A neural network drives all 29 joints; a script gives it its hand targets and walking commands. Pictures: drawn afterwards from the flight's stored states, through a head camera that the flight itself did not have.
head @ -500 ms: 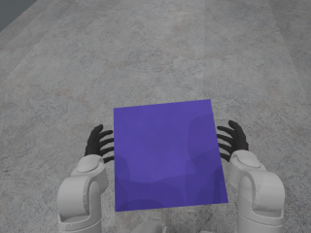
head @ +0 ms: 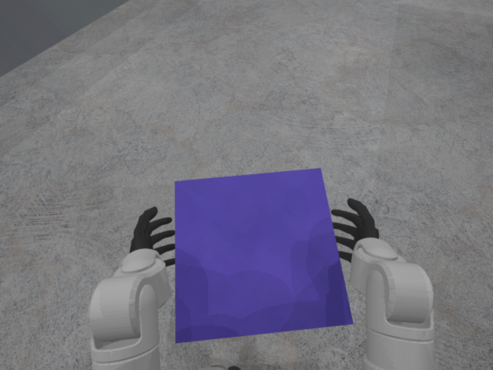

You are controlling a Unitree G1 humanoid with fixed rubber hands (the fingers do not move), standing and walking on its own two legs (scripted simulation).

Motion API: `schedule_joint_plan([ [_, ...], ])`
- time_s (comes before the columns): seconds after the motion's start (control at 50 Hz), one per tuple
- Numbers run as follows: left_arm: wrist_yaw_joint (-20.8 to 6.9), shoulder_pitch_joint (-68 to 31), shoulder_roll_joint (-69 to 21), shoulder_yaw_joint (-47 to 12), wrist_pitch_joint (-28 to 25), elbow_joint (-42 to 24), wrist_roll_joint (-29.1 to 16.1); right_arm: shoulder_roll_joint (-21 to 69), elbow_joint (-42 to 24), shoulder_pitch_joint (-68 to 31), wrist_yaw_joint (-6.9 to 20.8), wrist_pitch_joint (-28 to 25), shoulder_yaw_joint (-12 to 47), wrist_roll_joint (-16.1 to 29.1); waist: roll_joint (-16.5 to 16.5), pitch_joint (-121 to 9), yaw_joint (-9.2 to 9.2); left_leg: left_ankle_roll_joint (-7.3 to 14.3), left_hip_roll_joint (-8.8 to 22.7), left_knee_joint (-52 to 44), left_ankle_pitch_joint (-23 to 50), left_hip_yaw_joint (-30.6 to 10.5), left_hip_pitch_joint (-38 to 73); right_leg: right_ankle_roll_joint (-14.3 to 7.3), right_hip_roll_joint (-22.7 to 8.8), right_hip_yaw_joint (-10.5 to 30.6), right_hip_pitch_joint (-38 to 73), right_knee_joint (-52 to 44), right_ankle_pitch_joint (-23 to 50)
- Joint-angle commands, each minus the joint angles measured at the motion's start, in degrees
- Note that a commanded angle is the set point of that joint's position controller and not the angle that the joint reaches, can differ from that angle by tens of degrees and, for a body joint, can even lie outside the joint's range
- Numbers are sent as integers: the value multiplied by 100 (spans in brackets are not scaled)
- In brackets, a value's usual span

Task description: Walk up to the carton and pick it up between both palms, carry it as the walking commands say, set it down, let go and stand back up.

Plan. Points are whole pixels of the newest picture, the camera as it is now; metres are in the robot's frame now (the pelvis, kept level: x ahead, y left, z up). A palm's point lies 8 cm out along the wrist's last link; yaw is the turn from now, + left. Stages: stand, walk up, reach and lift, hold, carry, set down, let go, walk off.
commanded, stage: carry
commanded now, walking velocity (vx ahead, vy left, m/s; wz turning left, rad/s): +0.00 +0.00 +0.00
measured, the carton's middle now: (255, 255) +0.31 +0.01 +0.00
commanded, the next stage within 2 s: none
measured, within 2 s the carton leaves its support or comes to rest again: neither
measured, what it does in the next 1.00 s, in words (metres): walks backwards: right foot, then left foot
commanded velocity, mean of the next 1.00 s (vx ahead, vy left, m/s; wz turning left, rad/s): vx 0.00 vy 0.00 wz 0.00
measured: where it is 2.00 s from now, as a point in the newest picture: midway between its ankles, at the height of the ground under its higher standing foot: outside the picture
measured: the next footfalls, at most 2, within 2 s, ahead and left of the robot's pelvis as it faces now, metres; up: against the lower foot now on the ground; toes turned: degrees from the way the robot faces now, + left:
right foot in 0.04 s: +0.04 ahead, -0.06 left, +0.00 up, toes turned +6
left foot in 0.80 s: +0.02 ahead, +0.12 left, +0.00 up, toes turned -8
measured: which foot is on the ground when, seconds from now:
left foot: down 0.00-0.68, up 0.70-0.78, down 0.80-1.00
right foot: up 0.00-0.02, down 0.04-1.00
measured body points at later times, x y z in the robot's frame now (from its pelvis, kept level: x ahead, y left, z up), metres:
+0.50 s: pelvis -0.04 +0.03 +0.01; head -0.07 +0.03 +0.46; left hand +0.22 +0.21 +0.11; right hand +0.24 -0.11 +0.11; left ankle +0.08 +0.09 -0.72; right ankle +0.01 -0.09 -0.72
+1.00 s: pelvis -0.10 +0.02 +0.00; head -0.11 +0.01 +0.45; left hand +0.16 +0.19 +0.09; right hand +0.19 -0.12 +0.09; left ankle -0.03 +0.11 -0.72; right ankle +0.00 -0.05 -0.72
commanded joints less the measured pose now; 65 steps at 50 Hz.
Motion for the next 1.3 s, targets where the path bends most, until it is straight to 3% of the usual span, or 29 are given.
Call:
schedule_joint_plan([
  [0.0, -2177, -3737, -5928, -3880, -341, -1162, -2347, 5986, -1428, -2916, 1372, -230, 3771, 2075, 913, -3530, -336, -375, 1889, -1679, -615, -2069, 2546, -167, 96, -69, 513, -1366, -22],
  [0.04, -2157, -3430, -5846, -3778, -321, -1039, -2218, 5909, -1294, -2764, 1389, -143, 3808, 2054, 970, -3502, -246, -955, 1392, -1920, -1419, -1538, 2004, -387, 185, -303, 1471, -2476, 327],
  [0.06, -2144, -3376, -5832, -3712, -380, -1099, -2123, 5916, -1620, -3039, 1436, -144, 3992, 2141, 415, -3480, -161, -1413, 957, -1712, -1494, -1170, 1634, -645, -14, 63, 1817, -2834, -25],
  [0.1, -2123, -3270, -5853, -3533, -400, -945, -1952, 5977, -1733, -3250, 1497, -65, 4298, 2292, -790, -3087, -152, -1244, 542, -115, -1049, -705, 1207, -971, -1022, 1265, 1461, -3271, -393],
  [0.14, -2124, -3305, -5828, -3563, -371, -1036, -1960, 5968, -1565, -2955, 1500, 0, 4327, 2215, -687, -3076, -222, -784, 720, 279, -522, -869, 1394, -798, -1275, 1149, 1127, -2891, 629],
  [0.22, -2041, -3138, -5570, -3430, -123, -543, -1753, 5590, -1156, -2917, 1488, 193, 4095, 2131, 538, -2658, -287, -615, 1304, -1248, -868, -1792, 1749, -535, -176, 267, 239, -1899, -268],
  [0.24, -2035, -3336, -5473, -3521, -99, -638, -1743, 5494, -972, -2847, 1511, 218, 3992, 2072, 1088, -2597, -291, -842, 1490, -2096, -1475, -2038, 1523, -511, 195, -144, 419, -1636, -263],
  [0.3, -2023, -3649, -5639, -3723, -122, -730, -1938, 5659, -917, -3079, 1531, 175, 3832, 2139, 1271, -2685, -176, -1372, 1356, -2961, -2541, -1520, 1170, -631, 405, -598, 1235, -1534, -134],
  [0.34, -2022, -3541, -5701, -3659, -138, -636, -1953, 5741, -1007, -3315, 1545, 162, 3811, 2243, 867, -2665, -132, -1711, 839, -2395, -2352, -773, 1382, -683, 301, -526, 1450, -2687, -424],
  [0.36, -2020, -3464, -5697, -3598, -189, -662, -1947, 5811, -1117, -3335, 1555, 141, 3898, 2260, 177, -2686, -123, -1758, 543, -1599, -1775, -413, 1735, -801, -5, -99, 1229, -3304, -613],
  [0.4, -2049, -3699, -5881, -3534, -248, -726, -2047, 5885, -1242, -3376, 1510, 85, 3968, 2217, -1121, -2887, -250, -1150, 486, 764, -815, -440, 2122, -837, -1032, 1090, 505, -3386, -267],
  [0.46, -2060, -3680, -5795, -3560, -38, -192, -2005, 5557, -639, -2853, 1441, 179, 3501, 1848, 134, -2557, -393, -716, 759, -547, -1003, -880, 2054, -461, -547, 368, -56, -2387, 96],
  [0.5, -2026, -3985, -5745, -3770, -51, -676, -2059, 5491, -588, -2890, 1473, 168, 3393, 1917, 1561, -2348, -363, -763, 1787, -2376, -2294, -2296, 1713, -360, 355, -326, -320, -1101, 47],
  [0.58, -2110, -3813, -5902, -3923, -105, -456, -2216, 5795, -719, -3159, 1440, 49, 3435, 2005, 1014, -2858, -168, -1118, 1627, -2823, -2652, -1422, 1392, -589, 393, -433, 812, -1059, 97],
  [0.62, -2130, -3811, -6062, -3867, -181, -672, -2288, 5926, -1168, -3437, 1449, -29, 3557, 2134, 1335, -3177, -186, -1227, 1348, -2658, -2555, -950, 1557, -568, 585, -791, 1469, -2009, 192],
  [0.64, -2096, -3636, -5955, -3710, -240, -625, -2172, 5854, -1173, -3454, 1451, 14, 3630, 2162, 899, -3098, -96, -1483, 963, -2196, -2410, -427, 1539, -744, 551, -650, 1542, -2614, -105],
  [0.66, -2085, -3621, -5819, -3662, -312, -812, -2157, 5842, -1241, -3355, 1471, 18, 3731, 2159, -194, -2917, -27, -1769, 391, -923, -2111, 26, 1401, -1088, -153, 291, 1262, -3888, -961],
  [0.68, -2068, -3737, -5925, -3568, -330, -735, -2105, 5886, -1362, -3578, 1480, 29, 3901, 2258, -1775, -2979, -174, -1273, 317, 1572, -1367, 1, 1825, -1272, -1240, 1858, 360, -3914, -915],
  [0.7, -2080, -3712, -5978, -3627, -297, -724, -2137, 5880, -1205, -3295, 1473, 21, 3772, 2158, -1292, -2922, -219, -1056, 374, 2405, -1437, -218, 1589, -1283, -1568, 1780, 28, -3828, -437],
  [0.76, -2107, -3597, -5835, -3692, -167, -508, -2077, 5781, -797, -3031, 1456, 74, 3676, 2039, -422, -2734, -249, -447, 436, -56, -1145, -153, 1396, -775, -892, 710, 618, -2682, 1178],
  [0.8, -2098, -3737, -5924, -3750, -215, -627, -2118, 5872, -880, -3118, 1455, 92, 3618, 2081, -91, -3015, -207, -435, 869, -721, -647, -576, 2238, -727, -652, 762, 387, -2270, 1243],
  [0.82, -2072, -3824, -5886, -3806, -215, -889, -2124, 5776, -871, -3144, 1494, 58, 3560, 2102, 1018, -2942, -267, -188, 1576, -818, -315, -1600, 2156, -575, -243, 433, -174, -1684, 904],
  [0.84, -2079, -3496, -5766, -3641, -177, -691, -1968, 5736, -827, -3026, 1523, 75, 3696, 2116, 1122, -3098, -254, 41, 1865, -1067, -789, -1901, 1823, -530, -80, 235, 86, -1377, 748],
  [0.92, -2144, -3861, -5911, -3741, -223, -838, -2121, 6003, -819, -3175, 1517, 38, 3649, 2075, 482, -2863, -186, -68, 1409, -1137, -2377, -1396, 693, -685, -209, 467, 748, -1698, 564],
  [1.0, -2147, -3563, -5873, -3702, -272, -686, -2110, 5896, -1180, -3279, 1522, 2, 3812, 2151, -407, -2971, -216, -224, 902, 25, -1475, -898, 1176, -810, -838, 1311, 126, -2764, -230],
  [1.04, -2154, -3611, -5930, -3740, -289, -625, -2118, 5979, -1006, -3235, 1537, -23, 3802, 2155, 165, -2971, -233, -110, 1026, -106, -1409, -1092, 1439, -755, -695, 1145, -131, -2530, 68],
  [1.12, -2134, -3436, -5910, -3776, -302, -743, -2023, 6006, -929, -3022, 1591, -14, 3851, 2177, 255, -2963, -265, -33, 1281, -518, -1954, -1414, 1111, -719, -497, 955, -95, -2147, -70],
  [1.18, -2161, -3240, -5933, -3767, -371, -742, -2020, 5987, -1188, -3187, 1608, -88, 3953, 2234, -295, -3021, -210, -186, 913, 104, -1538, -928, 952, -828, -764, 1370, 112, -2658, -122],
  [1.28, -2157, -3200, -5867, -3761, -395, -755, -1981, 5978, -969, -2896, 1648, -56, 3969, 2208, -254, -2936, -263, -135, 733, 394, -1558, -861, 1237, -848, -893, 1485, -356, -2803, -579],
])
